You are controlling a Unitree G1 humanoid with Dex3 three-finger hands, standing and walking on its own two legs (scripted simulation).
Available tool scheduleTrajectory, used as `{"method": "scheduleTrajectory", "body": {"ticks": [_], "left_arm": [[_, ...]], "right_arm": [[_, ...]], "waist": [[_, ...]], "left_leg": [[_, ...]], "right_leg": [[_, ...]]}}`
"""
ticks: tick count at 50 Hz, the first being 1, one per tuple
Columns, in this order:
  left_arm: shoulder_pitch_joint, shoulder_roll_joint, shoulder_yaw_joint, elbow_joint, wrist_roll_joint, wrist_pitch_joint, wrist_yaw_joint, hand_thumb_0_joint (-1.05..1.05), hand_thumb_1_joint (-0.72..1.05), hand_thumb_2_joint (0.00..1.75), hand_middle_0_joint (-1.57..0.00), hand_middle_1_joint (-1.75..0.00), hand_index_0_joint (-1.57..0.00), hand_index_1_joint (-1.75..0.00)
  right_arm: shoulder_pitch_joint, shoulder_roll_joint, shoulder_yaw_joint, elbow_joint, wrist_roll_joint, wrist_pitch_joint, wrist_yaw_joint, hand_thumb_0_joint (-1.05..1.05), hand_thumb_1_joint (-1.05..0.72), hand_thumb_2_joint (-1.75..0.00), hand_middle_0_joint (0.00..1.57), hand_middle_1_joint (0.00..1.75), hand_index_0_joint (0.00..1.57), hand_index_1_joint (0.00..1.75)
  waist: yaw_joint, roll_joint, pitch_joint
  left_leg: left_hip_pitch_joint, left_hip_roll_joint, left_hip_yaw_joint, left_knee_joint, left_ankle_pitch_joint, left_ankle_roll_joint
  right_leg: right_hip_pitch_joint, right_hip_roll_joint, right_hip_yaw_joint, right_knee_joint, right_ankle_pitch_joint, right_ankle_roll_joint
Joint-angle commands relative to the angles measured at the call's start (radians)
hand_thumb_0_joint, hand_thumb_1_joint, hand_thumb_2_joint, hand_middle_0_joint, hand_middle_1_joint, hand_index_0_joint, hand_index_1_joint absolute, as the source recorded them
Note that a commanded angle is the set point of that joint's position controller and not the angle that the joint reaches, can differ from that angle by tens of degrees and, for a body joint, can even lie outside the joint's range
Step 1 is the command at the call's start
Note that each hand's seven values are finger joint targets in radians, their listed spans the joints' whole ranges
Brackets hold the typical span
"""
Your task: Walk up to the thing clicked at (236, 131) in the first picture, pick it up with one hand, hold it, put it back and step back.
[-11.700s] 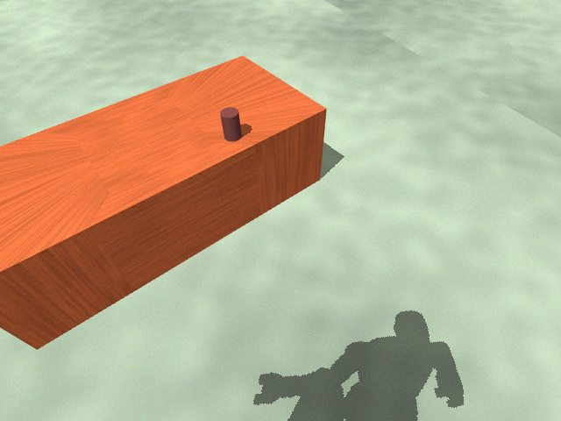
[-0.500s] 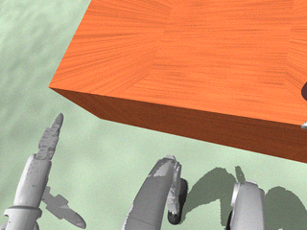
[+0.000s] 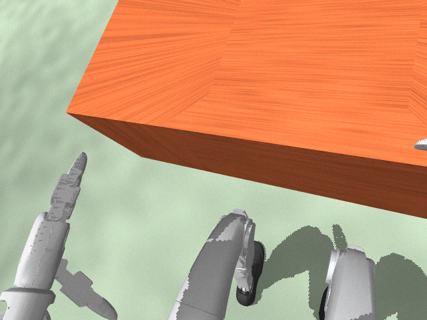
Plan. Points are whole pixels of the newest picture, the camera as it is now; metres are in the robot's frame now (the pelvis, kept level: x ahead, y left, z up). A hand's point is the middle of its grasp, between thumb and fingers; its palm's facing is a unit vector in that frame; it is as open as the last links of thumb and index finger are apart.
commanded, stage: close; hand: right
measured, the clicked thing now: out of the picture +0.54 -0.25 -0.07
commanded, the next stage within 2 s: settle in 0.42 s
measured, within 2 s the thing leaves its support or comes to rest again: leaves its support in 0.80 s
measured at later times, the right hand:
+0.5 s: hand out of the picture +0.52 -0.24 -0.04, palm faces +0.25 +0.97 +0.00, open 9.5 cm
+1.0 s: hand out of the picture +0.51 -0.24 +0.00, palm faces +0.25 +0.97 -0.01, open 9.7 cm
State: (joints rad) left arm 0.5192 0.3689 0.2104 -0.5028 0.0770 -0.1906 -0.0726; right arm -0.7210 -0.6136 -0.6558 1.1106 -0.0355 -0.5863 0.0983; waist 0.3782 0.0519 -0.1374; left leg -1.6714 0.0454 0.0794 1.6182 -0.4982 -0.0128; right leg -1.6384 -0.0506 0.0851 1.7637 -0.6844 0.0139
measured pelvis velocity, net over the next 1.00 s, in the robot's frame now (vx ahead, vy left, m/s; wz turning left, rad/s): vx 0.01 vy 0.00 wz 0.00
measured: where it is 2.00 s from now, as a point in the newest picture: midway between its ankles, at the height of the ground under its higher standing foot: (285, 308)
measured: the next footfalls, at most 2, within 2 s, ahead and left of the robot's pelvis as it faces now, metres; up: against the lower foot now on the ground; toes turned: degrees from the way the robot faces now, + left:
none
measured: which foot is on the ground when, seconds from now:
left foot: down 0.00-1.00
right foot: down 0.00-1.00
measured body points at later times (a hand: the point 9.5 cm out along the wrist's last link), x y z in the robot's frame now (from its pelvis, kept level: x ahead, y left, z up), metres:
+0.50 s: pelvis +0.00 +0.00 +0.01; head +0.20 -0.08 +0.40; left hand +0.19 +0.25 +0.16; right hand +0.50 -0.29 -0.03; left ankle +0.11 +0.14 -0.51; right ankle +0.05 -0.12 -0.51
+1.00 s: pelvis +0.01 +0.00 +0.03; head +0.19 -0.08 +0.44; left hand +0.18 +0.26 +0.15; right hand +0.49 -0.29 +0.00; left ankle +0.11 +0.14 -0.51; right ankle +0.05 -0.12 -0.51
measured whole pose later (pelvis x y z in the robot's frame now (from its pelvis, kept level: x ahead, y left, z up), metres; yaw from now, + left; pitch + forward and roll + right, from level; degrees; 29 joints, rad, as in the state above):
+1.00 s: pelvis +0.01 +0.00 +0.03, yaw +0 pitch +29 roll +5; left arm 0.49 0.33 0.14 -0.38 0.07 -0.13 -0.05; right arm -0.70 -0.58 -0.61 1.09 -0.04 -0.52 0.07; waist 0.35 0.04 -0.14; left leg -1.53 0.03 0.08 1.50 -0.48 -0.01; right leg -1.50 -0.06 0.08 1.64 -0.66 0.02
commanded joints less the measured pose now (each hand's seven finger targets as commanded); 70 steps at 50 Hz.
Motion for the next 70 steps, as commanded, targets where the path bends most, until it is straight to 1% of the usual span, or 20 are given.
{"method": "scheduleTrajectory", "body": {"ticks": [1,2,11,14,17,22,25,28,35,39,41,44,46,49,52,60,63,66,68,70], "left_arm": [[0.088,0.171,0.164,-0.157,-0.022,-0.035,0.03,0.0,-0.57,0.07,-0.05,-0.05,-0.04,-0.05],[0.076,0.178,0.164,-0.166,-0.023,-0.033,0.032,0.0,-0.57,0.07,-0.05,-0.05,-0.04,-0.05],[0.08,0.175,0.15,-0.158,-0.025,-0.011,0.029,0.0,-0.56,0.07,-0.04,-0.05,-0.04,-0.05],[0.071,0.193,0.18,-0.178,-0.033,-0.011,0.03,0.0,-0.56,0.06,-0.04,-0.04,-0.04,-0.05],[0.095,0.158,0.14,-0.157,-0.036,-0.003,0.024,0.0,-0.55,0.06,-0.04,-0.05,-0.04,-0.05],[0.08,0.182,0.161,-0.15,-0.037,0.002,0.029,0.0,-0.56,0.06,-0.04,-0.04,-0.04,-0.05],[0.082,0.161,0.146,-0.153,-0.037,-0.003,0.025,0.0,-0.56,0.05,-0.04,-0.04,-0.04,-0.04],[0.073,0.167,0.143,-0.207,-0.039,-0.005,0.026,0.0,-0.58,0.07,-0.06,-0.05,-0.05,-0.06],[0.082,0.169,0.151,-0.153,-0.032,-0.007,0.031,0.0,-0.57,0.07,-0.06,-0.05,-0.05,-0.06],[0.074,0.132,0.103,-0.067,-0.029,0.0,0.035,0.0,-0.57,0.07,-0.06,-0.05,-0.05,-0.06],[0.05,0.155,0.108,-0.117,-0.024,0.0,0.043,0.0,-0.57,0.07,-0.06,-0.05,-0.05,-0.06],[0.054,0.135,0.085,-0.059,-0.019,0.012,0.044,0.0,-0.56,0.07,-0.05,-0.05,-0.05,-0.06],[0.042,0.177,0.118,-0.073,-0.018,0.014,0.055,0.0,-0.57,0.07,-0.06,-0.05,-0.05,-0.06],[0.042,0.124,0.07,-0.009,-0.015,0.022,0.048,0.0,-0.56,0.06,-0.05,-0.05,-0.05,-0.05],[0.023,0.139,0.069,-0.022,-0.01,0.023,0.054,0.0,-0.56,0.06,-0.05,-0.05,-0.05,-0.05],[0.046,0.11,0.052,0.036,-0.009,0.026,0.055,0.0,-0.56,0.06,-0.05,-0.05,-0.04,-0.05],[0.015,0.151,0.077,-0.026,-0.008,0.025,0.061,0.0,-0.56,0.06,-0.05,-0.05,-0.04,-0.05],[0.046,0.102,0.046,0.073,-0.01,0.032,0.055,0.0,-0.57,0.07,-0.05,-0.05,-0.04,-0.05],[-0.009,0.145,0.071,-0.002,-0.009,0.027,0.063,0.0,-0.56,0.06,-0.05,-0.05,-0.04,-0.05],[0.019,0.124,0.05,0.029,-0.002,0.035,0.057,0.0,-0.56,0.06,-0.05,-0.05,-0.04,-0.05]], "right_arm": [[-0.362,-0.202,0.03,-0.193,-0.001,-0.047,0.008,0.0,0.43,-0.17,0.62,0.38,0.62,0.38],[-0.381,-0.241,0.018,-0.234,-0.007,-0.045,0.002,0.0,0.41,-0.18,0.66,0.4,0.66,0.4],[-0.331,-0.188,0.035,-0.136,-0.003,-0.017,0.003,0.0,0.19,-0.49,1.02,0.76,1.02,0.76],[-0.298,-0.192,0.041,-0.191,-0.005,-0.013,0.01,0.0,0.06,-0.61,1.09,0.87,1.1,0.87],[-0.294,-0.149,0.054,-0.198,0.006,-0.001,0.014,0.0,-0.08,-0.76,1.2,1.0,1.2,1.01],[-0.335,-0.261,-0.002,-0.231,0.006,-0.011,-0.008,0.0,-0.2,-0.97,1.27,1.18,1.29,1.18],[-0.284,-0.216,0.004,-0.16,0.012,-0.015,0.005,0.0,-0.26,-1.08,1.3,1.26,1.32,1.27],[-0.284,-0.265,-0.023,-0.191,0.01,-0.026,0.011,0.0,-0.3,-1.25,1.24,1.35,1.28,1.35],[-0.338,-0.274,-0.021,-0.305,0.016,-0.018,0.013,0.0,-0.23,-1.25,1.28,1.38,1.32,1.38],[-0.377,-0.236,0.016,-0.326,0.029,-0.018,0.005,0.0,-0.19,-1.22,1.29,1.37,1.33,1.37],[-0.406,-0.303,-0.013,-0.398,0.02,-0.027,-0.014,0.0,-0.19,-1.21,1.28,1.36,1.33,1.36],[-0.373,-0.197,0.052,-0.299,0.026,-0.02,-0.017,0.0,-0.18,-1.24,1.26,1.37,1.31,1.37],[-0.405,-0.265,0.018,-0.327,0.023,-0.025,-0.033,0.0,-0.21,-1.24,1.28,1.38,1.32,1.38],[-0.378,-0.182,0.068,-0.253,0.03,-0.02,-0.029,0.0,-0.2,-1.27,1.27,1.4,1.32,1.4],[-0.362,-0.23,0.036,-0.215,0.024,-0.024,-0.033,0.0,-0.2,-1.24,1.27,1.37,1.31,1.38],[-0.375,-0.184,0.06,-0.188,0.038,-0.029,-0.011,0.0,-0.23,-1.24,1.22,1.35,1.26,1.35],[-0.414,-0.244,0.04,-0.256,0.028,-0.034,-0.014,0.0,-0.22,-1.22,1.22,1.34,1.26,1.34],[-0.387,-0.157,0.077,-0.187,0.041,-0.027,-0.006,0.0,-0.25,-1.22,1.21,1.33,1.25,1.33],[-0.426,-0.249,0.034,-0.277,0.034,-0.038,-0.02,0.0,-0.26,-1.22,1.22,1.33,1.26,1.33],[-0.413,-0.2,0.062,-0.234,0.032,-0.035,-0.019,0.0,-0.25,-1.23,1.21,1.34,1.25,1.34]], "waist": [[0.01,-0.391,-0.562],[-0.006,-0.403,-0.595],[0.011,-0.366,-0.534],[-0.013,-0.407,-0.59],[-0.01,-0.386,-0.556],[-0.022,-0.392,-0.543],[-0.008,-0.335,-0.519],[-0.027,-0.354,-0.567],[-0.043,-0.44,-0.64],[-0.049,-0.457,-0.583],[-0.059,-0.447,-0.666],[-0.047,-0.411,-0.578],[-0.044,-0.404,-0.61],[-0.052,-0.379,-0.526],[-0.066,-0.342,-0.551],[-0.059,-0.34,-0.533],[-0.068,-0.372,-0.631],[-0.061,-0.348,-0.531],[-0.075,-0.381,-0.625],[-0.074,-0.368,-0.594]], "left_leg": [[0.369,-0.055,-0.015,-0.153,0.159,0.044],[0.382,-0.053,-0.02,-0.152,0.159,0.044],[0.359,-0.057,-0.004,-0.139,0.162,0.048],[0.379,-0.053,-0.004,-0.139,0.175,0.048],[0.369,-0.055,0.002,-0.143,0.182,0.049],[0.377,-0.055,-0.008,-0.145,0.189,0.049],[0.41,-0.055,-0.014,-0.155,0.198,0.045],[0.454,-0.056,-0.024,-0.169,0.185,0.045],[0.447,-0.057,-0.018,-0.181,0.203,0.048],[0.43,-0.057,-0.018,-0.202,0.174,0.05],[0.476,-0.06,-0.019,-0.212,0.19,0.048],[0.483,-0.064,-0.02,-0.241,0.174,0.049],[0.511,-0.064,-0.021,-0.253,0.185,0.046],[0.519,-0.063,-0.034,-0.285,0.163,0.044],[0.553,-0.064,-0.032,-0.293,0.171,0.041],[0.582,-0.064,-0.029,-0.314,0.224,0.042],[0.616,-0.065,-0.023,-0.314,0.262,0.043],[0.578,-0.067,-0.022,-0.328,0.244,0.043],[0.604,-0.065,-0.023,-0.325,0.254,0.043],[0.609,-0.068,-0.02,-0.34,0.237,0.043]], "right_leg": [[0.411,0.027,-0.007,-0.277,0.259,-0.005],[0.42,0.027,-0.01,-0.277,0.256,-0.005],[0.39,0.026,-0.001,-0.281,0.273,-0.005],[0.456,0.025,-0.005,-0.289,0.308,-0.001],[0.456,0.024,0.001,-0.302,0.325,0.003],[0.436,0.023,-0.006,-0.289,0.33,-0.003],[0.39,0.027,-0.015,-0.277,0.315,-0.011],[0.392,0.029,-0.019,-0.293,0.284,-0.013],[0.522,0.025,-0.014,-0.317,0.349,0.001],[0.531,0.024,-0.014,-0.343,0.321,0.003],[0.571,0.023,-0.01,-0.347,0.331,0.0],[0.533,0.023,-0.011,-0.375,0.303,-0.004],[0.568,0.026,-0.012,-0.381,0.312,-0.002],[0.503,0.025,-0.018,-0.4,0.265,-0.009],[0.511,0.026,-0.016,-0.409,0.275,-0.01],[0.537,0.025,-0.016,-0.428,0.34,-0.01],[0.626,0.022,-0.013,-0.438,0.404,-0.005],[0.577,0.025,-0.014,-0.445,0.381,-0.008],[0.652,0.02,-0.011,-0.452,0.407,-0.002],[0.642,0.021,-0.012,-0.464,0.38,-0.004]]}}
